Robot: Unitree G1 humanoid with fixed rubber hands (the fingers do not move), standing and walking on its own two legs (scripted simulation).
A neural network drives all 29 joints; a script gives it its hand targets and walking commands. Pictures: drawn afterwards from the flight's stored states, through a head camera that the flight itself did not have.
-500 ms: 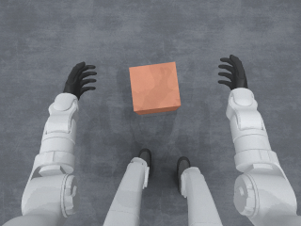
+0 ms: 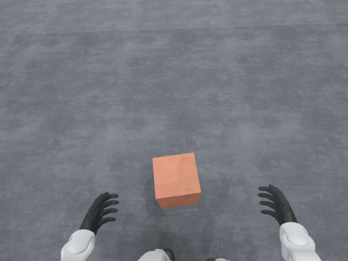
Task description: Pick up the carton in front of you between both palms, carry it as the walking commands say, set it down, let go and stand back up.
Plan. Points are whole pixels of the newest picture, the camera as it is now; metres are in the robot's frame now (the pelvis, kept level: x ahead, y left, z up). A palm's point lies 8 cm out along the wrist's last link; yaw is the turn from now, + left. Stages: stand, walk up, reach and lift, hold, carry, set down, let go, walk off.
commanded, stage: let go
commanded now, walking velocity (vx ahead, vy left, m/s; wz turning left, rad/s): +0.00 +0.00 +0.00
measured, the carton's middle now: (176, 181) +0.46 +0.07 -0.64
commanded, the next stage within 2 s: stand in 0.62 s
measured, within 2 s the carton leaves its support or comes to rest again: neither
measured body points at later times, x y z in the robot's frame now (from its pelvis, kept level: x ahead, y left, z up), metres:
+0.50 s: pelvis +0.01 -0.03 +0.01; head +0.02 -0.02 +0.46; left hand +0.19 +0.21 -0.06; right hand +0.18 -0.26 -0.07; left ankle +0.01 +0.11 -0.73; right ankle -0.02 -0.12 -0.73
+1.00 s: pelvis +0.03 +0.00 +0.00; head +0.03 +0.02 +0.45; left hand +0.17 +0.29 -0.10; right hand +0.16 -0.30 -0.08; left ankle +0.01 +0.11 -0.73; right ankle -0.02 -0.12 -0.73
